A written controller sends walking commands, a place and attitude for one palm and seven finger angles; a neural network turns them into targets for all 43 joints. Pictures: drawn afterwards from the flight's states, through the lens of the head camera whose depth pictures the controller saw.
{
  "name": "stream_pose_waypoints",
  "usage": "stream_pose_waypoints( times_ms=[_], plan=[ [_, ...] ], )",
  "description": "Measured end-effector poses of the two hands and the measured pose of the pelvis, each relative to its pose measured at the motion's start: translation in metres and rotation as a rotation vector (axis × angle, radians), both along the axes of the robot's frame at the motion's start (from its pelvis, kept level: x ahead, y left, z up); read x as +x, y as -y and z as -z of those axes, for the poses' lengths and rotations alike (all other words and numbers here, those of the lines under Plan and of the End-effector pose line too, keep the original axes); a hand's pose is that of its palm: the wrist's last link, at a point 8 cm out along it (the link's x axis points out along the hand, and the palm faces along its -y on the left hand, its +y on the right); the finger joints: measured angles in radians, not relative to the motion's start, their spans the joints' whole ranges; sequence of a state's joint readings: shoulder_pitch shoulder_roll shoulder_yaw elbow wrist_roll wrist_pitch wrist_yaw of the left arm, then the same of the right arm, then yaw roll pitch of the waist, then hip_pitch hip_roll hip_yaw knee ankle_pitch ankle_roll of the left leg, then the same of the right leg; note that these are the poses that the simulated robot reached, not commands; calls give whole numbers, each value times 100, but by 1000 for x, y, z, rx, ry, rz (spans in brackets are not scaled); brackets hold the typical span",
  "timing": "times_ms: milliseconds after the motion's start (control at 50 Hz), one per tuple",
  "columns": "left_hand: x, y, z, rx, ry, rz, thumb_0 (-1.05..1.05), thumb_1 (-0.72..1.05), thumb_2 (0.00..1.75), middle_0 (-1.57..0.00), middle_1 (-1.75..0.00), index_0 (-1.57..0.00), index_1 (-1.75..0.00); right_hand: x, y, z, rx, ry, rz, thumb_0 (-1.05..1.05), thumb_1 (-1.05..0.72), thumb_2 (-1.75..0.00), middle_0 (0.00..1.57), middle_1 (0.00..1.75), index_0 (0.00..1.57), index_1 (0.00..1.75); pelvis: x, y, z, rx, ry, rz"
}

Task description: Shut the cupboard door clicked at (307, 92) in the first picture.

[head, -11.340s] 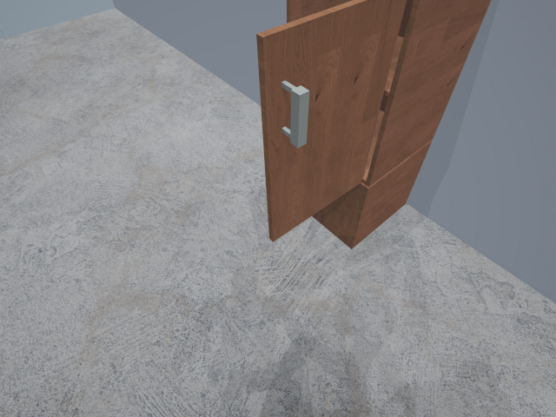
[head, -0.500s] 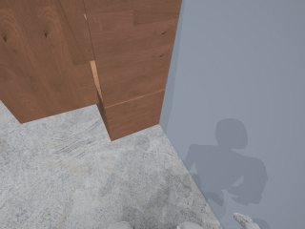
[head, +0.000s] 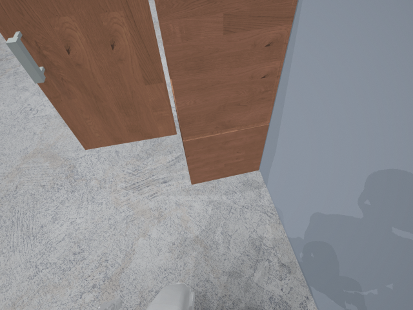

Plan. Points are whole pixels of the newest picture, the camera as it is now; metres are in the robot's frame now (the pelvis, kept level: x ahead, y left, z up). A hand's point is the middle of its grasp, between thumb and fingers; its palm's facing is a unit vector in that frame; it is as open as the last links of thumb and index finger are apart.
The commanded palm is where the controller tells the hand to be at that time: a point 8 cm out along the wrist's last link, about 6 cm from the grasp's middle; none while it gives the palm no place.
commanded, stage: turn to face it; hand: left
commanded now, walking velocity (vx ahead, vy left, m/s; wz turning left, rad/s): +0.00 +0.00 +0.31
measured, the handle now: (29, 57) +0.71 +0.51 +0.10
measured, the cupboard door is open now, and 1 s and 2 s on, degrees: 88 88 88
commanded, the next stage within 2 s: take the last steps up to it in 0.12 s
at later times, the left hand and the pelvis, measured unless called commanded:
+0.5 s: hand out of the picture +0.03 +0.23 -0.16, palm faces +0.21 -0.95 -0.22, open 7.4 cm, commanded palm none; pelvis +0.03 +0.03 +0.00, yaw +9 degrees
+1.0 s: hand out of the picture +0.04 +0.23 -0.19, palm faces +0.33 -0.93 -0.13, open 7.4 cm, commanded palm none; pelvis +0.16 +0.10 -0.01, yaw +14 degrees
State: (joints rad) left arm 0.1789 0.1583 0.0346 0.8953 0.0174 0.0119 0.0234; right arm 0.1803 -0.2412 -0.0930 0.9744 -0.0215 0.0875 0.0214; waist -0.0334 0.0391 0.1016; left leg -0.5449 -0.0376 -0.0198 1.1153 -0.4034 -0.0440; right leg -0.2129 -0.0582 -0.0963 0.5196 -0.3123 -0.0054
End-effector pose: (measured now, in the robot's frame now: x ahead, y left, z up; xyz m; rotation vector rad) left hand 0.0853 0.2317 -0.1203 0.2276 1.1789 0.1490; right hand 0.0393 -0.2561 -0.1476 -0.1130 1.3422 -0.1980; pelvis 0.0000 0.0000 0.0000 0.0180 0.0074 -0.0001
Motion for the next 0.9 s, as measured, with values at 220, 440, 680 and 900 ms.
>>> stream_pose_waypoints(
  times_ms=[220,440,680,900],
  plan=[
    [-72,-29,23,-32,-106,-180,0,92,90,-21,-30,-21,-30,94,-21,-17,-65,115,-208,0,-91,-90,20,30,20,30,10,-14,5,5,-1,-107],
    [-85,-53,18,-45,-140,-252,1,91,90,-20,-30,-20,-30,112,-63,-24,-39,186,-298,0,-91,-90,20,30,20,30,17,-29,-1,-19,10,-143],
    [-53,-15,9,-48,-77,-299,0,91,90,-20,-30,-20,-30,90,-49,8,37,-48,-270,0,-91,-90,20,30,20,30,64,-21,2,-2,23,-201],
    [-74,-9,17,-175,-304,-420,1,90,90,-21,-30,-20,-30,185,-99,-12,13,-9,-348,0,-91,-90,20,30,20,30,128,-65,-5,1,-7,-260]
  ],
)
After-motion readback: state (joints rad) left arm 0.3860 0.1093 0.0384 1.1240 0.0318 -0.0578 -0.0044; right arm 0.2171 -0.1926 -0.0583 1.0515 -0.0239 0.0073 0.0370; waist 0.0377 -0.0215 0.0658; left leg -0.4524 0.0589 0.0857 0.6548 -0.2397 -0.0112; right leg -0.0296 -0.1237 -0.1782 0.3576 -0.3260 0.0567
